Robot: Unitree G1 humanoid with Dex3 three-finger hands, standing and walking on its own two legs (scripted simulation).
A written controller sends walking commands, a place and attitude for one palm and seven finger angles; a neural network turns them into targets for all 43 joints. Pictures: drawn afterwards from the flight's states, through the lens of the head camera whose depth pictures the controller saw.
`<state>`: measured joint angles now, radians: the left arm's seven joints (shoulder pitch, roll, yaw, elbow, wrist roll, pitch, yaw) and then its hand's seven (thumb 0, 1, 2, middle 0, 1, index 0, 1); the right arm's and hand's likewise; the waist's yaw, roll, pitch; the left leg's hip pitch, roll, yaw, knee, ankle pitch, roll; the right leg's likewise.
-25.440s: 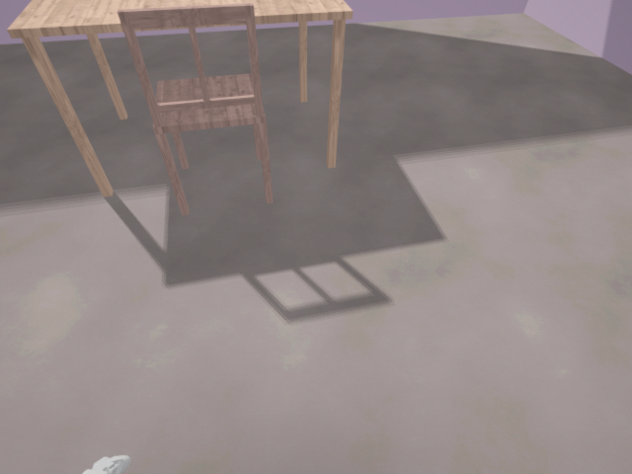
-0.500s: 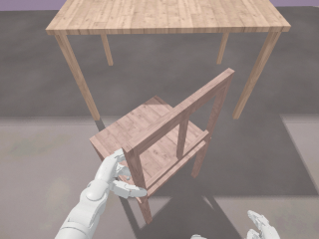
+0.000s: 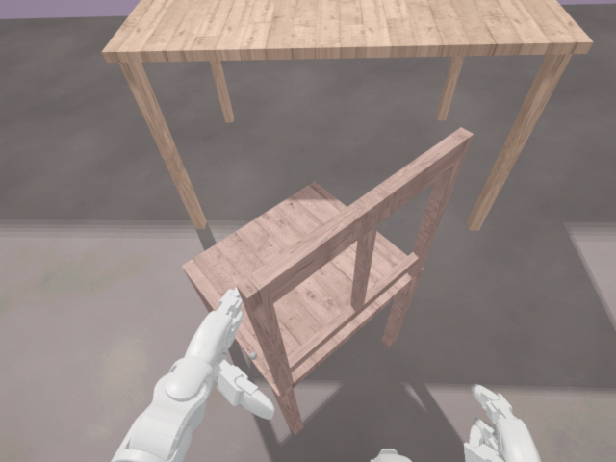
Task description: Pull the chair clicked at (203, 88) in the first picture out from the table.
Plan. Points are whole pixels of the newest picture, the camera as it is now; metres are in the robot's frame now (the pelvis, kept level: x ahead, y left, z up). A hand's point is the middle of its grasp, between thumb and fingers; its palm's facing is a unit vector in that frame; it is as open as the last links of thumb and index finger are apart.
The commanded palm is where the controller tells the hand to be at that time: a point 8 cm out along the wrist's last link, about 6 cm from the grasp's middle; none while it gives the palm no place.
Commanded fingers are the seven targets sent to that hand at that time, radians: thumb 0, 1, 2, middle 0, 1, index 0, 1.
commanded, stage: draw the fingers out of the gap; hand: left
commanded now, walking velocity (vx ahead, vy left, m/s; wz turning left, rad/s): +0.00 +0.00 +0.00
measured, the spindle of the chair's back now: (362, 270) +0.42 -0.08 -0.07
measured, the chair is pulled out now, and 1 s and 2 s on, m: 0.45 0.45 0.45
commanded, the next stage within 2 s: draw the hand back to the body in 0.76 s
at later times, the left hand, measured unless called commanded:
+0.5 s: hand (235, 427) +0.18 +0.10 -0.03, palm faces -0.25 -0.95 -0.16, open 17.5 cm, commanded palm +0.17 +0.15 -0.01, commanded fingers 0.00 -0.55 0.20 0.00 0.00 0.00 0.00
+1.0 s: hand out of the picture +0.14 +0.11 +0.00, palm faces -0.07 -1.00 +0.00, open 17.5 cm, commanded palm +0.12 +0.17 +0.01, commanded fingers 0.00 -0.55 0.20 0.00 0.00 0.00 0.00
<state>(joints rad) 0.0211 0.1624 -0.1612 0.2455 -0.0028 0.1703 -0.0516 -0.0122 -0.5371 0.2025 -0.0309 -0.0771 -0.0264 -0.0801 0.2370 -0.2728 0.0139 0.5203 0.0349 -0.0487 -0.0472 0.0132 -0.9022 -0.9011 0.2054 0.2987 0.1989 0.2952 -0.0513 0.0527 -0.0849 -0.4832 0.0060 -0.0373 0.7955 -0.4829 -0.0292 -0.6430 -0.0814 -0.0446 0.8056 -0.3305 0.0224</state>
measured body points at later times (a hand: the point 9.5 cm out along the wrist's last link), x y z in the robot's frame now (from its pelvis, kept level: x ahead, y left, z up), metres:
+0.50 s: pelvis +0.00 +0.00 -0.01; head +0.03 -0.02 +0.44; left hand +0.19 +0.15 -0.02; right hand +0.17 -0.24 -0.08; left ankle -0.05 +0.14 -0.70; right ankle +0.04 -0.13 -0.70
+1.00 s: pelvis -0.01 +0.01 -0.03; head +0.02 +0.00 +0.42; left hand +0.14 +0.16 +0.01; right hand +0.17 -0.23 -0.08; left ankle -0.05 +0.14 -0.70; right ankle +0.04 -0.13 -0.70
